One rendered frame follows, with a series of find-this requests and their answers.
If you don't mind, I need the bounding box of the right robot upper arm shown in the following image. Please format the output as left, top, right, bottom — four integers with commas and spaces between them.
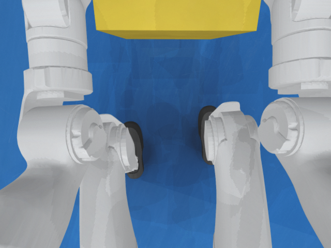
258, 97, 331, 248

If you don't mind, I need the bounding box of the robot right foot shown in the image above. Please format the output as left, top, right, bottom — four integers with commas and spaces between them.
198, 105, 216, 165

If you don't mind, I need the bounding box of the carton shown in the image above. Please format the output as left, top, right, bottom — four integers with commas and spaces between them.
93, 0, 261, 39

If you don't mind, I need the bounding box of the left robot upper arm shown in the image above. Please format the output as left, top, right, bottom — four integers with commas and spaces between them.
0, 104, 107, 248

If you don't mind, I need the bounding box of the right robot forearm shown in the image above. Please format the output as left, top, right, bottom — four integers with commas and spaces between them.
263, 0, 331, 97

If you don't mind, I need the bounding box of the left robot forearm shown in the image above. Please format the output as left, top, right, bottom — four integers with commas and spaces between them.
17, 0, 93, 141

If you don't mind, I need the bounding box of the left robot shin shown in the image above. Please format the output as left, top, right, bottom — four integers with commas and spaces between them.
99, 114, 139, 173

